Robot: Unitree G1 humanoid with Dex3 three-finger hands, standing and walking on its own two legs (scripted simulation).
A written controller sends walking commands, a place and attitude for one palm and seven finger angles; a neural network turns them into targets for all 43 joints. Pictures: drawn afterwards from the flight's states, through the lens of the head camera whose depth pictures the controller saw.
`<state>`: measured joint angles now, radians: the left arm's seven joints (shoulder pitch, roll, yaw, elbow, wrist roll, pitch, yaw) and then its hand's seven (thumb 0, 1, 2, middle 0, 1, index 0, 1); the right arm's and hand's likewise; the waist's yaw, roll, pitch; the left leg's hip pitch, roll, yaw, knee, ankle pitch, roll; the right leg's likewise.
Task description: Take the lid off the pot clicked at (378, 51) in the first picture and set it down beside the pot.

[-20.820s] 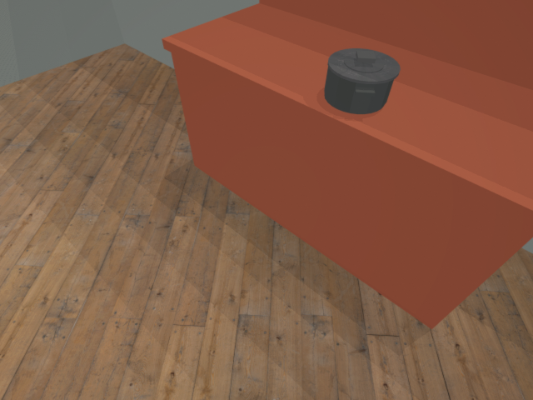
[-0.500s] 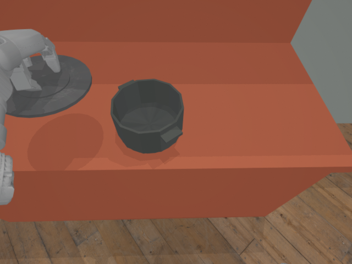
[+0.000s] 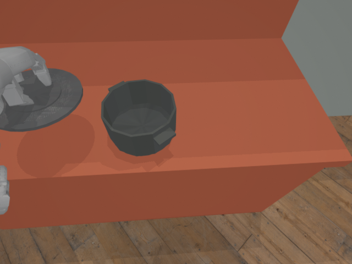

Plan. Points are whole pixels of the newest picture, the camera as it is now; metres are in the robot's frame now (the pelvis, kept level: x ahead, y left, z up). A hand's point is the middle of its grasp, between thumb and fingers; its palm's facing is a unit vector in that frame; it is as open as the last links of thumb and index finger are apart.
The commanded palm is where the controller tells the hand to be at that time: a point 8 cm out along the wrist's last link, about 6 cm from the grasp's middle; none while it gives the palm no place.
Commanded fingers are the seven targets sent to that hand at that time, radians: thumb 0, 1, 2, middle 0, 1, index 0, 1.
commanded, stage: lower the lid onto the table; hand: left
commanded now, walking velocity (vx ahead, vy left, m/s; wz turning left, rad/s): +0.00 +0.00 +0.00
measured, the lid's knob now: (30, 87) +0.48 +0.32 +0.12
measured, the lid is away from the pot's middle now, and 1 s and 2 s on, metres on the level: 0.23 0.24 0.23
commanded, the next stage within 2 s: none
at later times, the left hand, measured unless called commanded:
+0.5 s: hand (33, 100) +0.44 +0.31 +0.11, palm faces -0.41 -0.08 -0.91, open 8.5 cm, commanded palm +0.46 +0.31 +0.18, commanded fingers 0.00 0.46 1.12 -0.83 -0.98 -0.81 -0.95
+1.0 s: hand (36, 111) +0.44 +0.32 +0.08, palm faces -0.47 -0.10 -0.88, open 8.5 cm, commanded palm +0.47 +0.32 +0.14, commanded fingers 0.00 0.46 1.12 -0.83 -0.98 -0.81 -0.95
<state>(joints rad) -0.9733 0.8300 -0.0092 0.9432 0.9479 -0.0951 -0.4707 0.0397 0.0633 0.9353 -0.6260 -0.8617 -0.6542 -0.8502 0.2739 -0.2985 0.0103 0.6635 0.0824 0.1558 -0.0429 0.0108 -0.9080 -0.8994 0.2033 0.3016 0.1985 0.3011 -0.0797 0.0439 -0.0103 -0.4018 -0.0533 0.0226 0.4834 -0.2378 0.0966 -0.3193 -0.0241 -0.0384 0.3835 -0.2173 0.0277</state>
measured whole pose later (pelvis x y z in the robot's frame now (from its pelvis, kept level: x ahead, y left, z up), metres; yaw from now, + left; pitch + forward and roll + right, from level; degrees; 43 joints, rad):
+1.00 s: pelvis +0.00 +0.00 -0.01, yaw -1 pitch +12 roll -3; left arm -0.91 0.83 0.01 1.06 0.97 -0.17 -0.39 0.04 0.07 0.94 -0.62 -0.86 -0.65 -0.85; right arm 0.30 -0.31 0.01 0.70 0.09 0.15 -0.09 0.01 -0.91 -0.90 0.20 0.30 0.20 0.30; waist -0.10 0.03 -0.03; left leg -0.51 -0.03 0.03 0.58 -0.29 0.09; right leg -0.42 0.00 -0.03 0.47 -0.25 0.03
